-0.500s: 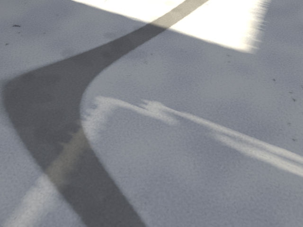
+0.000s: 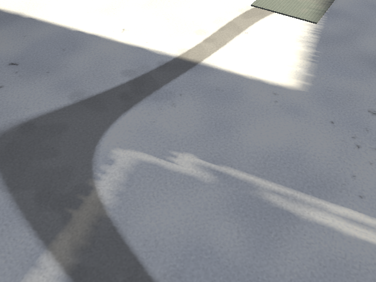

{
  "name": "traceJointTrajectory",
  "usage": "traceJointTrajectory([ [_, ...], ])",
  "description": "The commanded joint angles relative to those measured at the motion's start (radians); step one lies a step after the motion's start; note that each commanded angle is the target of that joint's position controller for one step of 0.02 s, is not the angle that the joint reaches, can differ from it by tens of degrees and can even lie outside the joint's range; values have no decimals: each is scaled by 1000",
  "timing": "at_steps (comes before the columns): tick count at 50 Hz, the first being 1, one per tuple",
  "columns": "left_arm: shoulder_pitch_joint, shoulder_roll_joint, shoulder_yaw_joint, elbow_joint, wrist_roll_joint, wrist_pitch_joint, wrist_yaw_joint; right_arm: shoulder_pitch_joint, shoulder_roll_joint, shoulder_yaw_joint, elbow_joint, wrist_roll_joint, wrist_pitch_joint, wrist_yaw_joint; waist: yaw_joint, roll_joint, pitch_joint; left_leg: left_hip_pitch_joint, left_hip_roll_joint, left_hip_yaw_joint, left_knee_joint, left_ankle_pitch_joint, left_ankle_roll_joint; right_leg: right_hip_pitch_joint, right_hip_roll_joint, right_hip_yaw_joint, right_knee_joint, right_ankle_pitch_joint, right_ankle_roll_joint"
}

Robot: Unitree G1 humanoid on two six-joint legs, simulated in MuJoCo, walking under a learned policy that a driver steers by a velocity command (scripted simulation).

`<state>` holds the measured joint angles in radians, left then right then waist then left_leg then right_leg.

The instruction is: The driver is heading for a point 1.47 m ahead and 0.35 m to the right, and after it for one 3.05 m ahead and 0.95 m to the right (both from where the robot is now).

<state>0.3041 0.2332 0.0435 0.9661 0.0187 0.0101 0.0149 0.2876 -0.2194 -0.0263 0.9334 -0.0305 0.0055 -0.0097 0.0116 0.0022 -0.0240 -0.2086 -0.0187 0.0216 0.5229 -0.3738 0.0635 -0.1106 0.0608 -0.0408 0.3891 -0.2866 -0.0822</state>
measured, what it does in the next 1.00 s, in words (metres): goes down, turning right: right foot 0.06 m lower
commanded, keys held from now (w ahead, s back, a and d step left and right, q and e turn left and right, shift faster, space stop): w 0.14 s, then w+e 0.80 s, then w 0.06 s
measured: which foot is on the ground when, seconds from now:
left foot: down 0.00-0.58, up 0.60-1.00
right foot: down 0.00-0.08, up 0.10-0.54, down 0.56-1.00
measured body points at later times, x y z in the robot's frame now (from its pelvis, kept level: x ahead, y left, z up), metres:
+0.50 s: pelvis +0.23 -0.01 -0.04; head +0.27 -0.01 +0.41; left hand +0.46 +0.19 -0.15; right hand +0.12 -0.23 -0.18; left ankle +0.00 +0.09 -0.74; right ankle +0.39 -0.11 -0.75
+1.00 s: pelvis +0.55 -0.10 -0.07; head +0.59 -0.13 +0.38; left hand +0.60 +0.17 -0.20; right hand +0.68 -0.39 -0.17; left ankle +0.77 -0.07 -0.77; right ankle +0.39 -0.08 -0.80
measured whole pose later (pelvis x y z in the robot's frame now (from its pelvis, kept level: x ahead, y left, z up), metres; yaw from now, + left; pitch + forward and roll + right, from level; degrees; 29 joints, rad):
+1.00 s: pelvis +0.55 -0.10 -0.07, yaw -26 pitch +1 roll +0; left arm 0.44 0.25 0.05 0.99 0.01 -0.05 0.02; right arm -0.04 -0.24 0.01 0.77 -0.03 -0.05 0.02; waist 0.10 0.03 0.08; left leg -0.61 0.01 0.01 0.60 -0.01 0.01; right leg 0.10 0.17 0.18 0.28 -0.37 -0.16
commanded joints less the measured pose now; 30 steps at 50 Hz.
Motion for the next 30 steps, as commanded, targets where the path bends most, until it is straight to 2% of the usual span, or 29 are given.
traceJointTrajectory([
  [1,15,156,42,-31,-3,-28,-9,-65,-69,-17,-66,6,-45,13,0,-78,148,-131,17,24,-43,0,31,-52,-311,349,-258,-345,-164],
  [3,-59,143,41,-51,-9,-40,-15,63,-84,-29,-16,10,-59,18,-70,-39,124,43,11,-1,-124,18,58,-152,-240,251,-175,-293,-124],
  [4,-118,110,31,-78,-7,-49,-19,153,-113,-38,14,4,-68,12,-108,42,126,182,60,-118,-202,-68,93,-274,-166,160,-36,-209,-87],
  [5,-160,62,17,-105,-6,-60,-26,265,-168,-57,44,4,-76,4,-143,189,104,361,217,-391,-337,-177,159,-461,-37,8,222,-121,-33],
  [6,-183,107,27,-117,10,-63,-25,302,-189,-65,57,0,-78,3,-152,210,131,447,343,-548,-380,-8,216,-629,-5,-13,420,-208,-20],
  [7,-155,129,34,-100,16,-63,-24,268,-157,-55,47,-4,-82,2,-111,77,128,437,348,-497,-352,140,226,-657,-51,48,535,-194,-19],
  [8,-114,109,29,-80,6,-63,-29,232,-143,-50,36,-8,-88,1,-76,30,104,427,331,-421,-347,226,207,-647,-75,77,583,-144,-16],
  [9,-103,102,27,-71,-1,-63,-36,203,-126,-43,29,-10,-94,-2,-57,19,98,408,308,-346,-362,264,178,-635,-91,91,594,-91,-10],
  [11,-112,91,27,-66,4,-54,-51,188,-97,-27,28,-8,-108,-9,-48,51,103,369,264,-217,-383,402,130,-620,-93,93,603,23,9],
  [12,-134,87,29,-73,3,-51,-55,195,-96,-23,34,-2,-117,-10,-46,65,109,360,240,-164,-386,481,115,-631,-84,86,603,80,16],
  [14,-186,77,29,-96,4,-48,-58,210,-90,-17,52,7,-131,-14,-40,67,115,354,234,-95,-391,579,89,-659,-81,87,579,159,27],
  [18,-312,33,8,-157,7,-49,-72,147,-84,-6,53,7,-138,-20,-34,74,172,189,167,51,-405,568,66,-518,-81,1,287,393,32],
  [19,-336,27,3,-168,3,-45,-77,155,-92,-7,65,11,-137,-23,-38,79,185,162,172,73,-420,559,58,-462,-85,-18,215,443,21],
  [21,-373,29,-2,-184,5,-39,-78,192,-109,-9,91,18,-136,-27,-55,56,204,194,194,90,-430,596,48,-410,-76,-46,125,496,-10],
  [22,-374,38,-1,-188,9,-39,-74,200,-118,-11,99,19,-133,-28,-54,47,205,246,200,104,-407,683,40,-404,-64,-58,87,498,-27],
  [24,-345,63,6,-181,27,-45,-65,227,-147,-19,114,17,-120,-34,-45,53,167,372,204,134,-281,981,16,-372,-8,-109,43,432,-55],
  [25,-286,80,14,-162,33,-51,-64,233,-163,-25,118,12,-107,-39,-17,61,130,408,207,146,-164,1095,7,-318,22,-127,36,381,-67],
  [26,-182,100,24,-125,34,-54,-61,229,-181,-32,120,4,-95,-44,27,82,80,407,215,150,-16,1159,1,-222,40,-123,48,330,-82],
  [27,-47,124,38,-71,31,-56,-54,212,-187,-37,116,-6,-84,-43,74,104,24,387,221,147,165,1145,3,-109,40,-104,42,298,-106],
  [28,85,151,54,-23,42,-60,-42,172,-182,-39,107,0,-81,-35,141,84,-7,258,187,161,409,978,1,63,5,-66,-15,333,-138],
  [29,146,198,69,5,46,-63,-35,163,-99,-28,84,-15,-87,-24,115,-52,-53,-69,90,129,747,152,7,323,-163,96,155,530,-175],
  [30,169,262,84,-12,41,-67,-35,246,-50,-20,44,20,-98,-22,46,-171,-223,-391,-10,13,1050,-292,-18,637,-380,464,285,1030,-331],
])
Keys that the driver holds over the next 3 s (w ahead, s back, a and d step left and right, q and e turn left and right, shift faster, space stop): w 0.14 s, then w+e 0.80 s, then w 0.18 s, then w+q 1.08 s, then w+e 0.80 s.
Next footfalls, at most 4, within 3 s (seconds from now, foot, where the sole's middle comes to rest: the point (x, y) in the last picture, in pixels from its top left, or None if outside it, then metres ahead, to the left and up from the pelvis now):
0.56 right None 0.43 -0.10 -0.84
1.06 left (224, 230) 0.80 -0.12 -0.84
1.54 right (287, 210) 0.90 -0.40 -0.84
2.06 left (243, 157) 1.20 -0.23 -0.84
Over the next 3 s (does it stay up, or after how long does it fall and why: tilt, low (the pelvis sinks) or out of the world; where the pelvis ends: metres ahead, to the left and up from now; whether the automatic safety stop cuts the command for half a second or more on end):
stays up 1.56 -0.32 -0.06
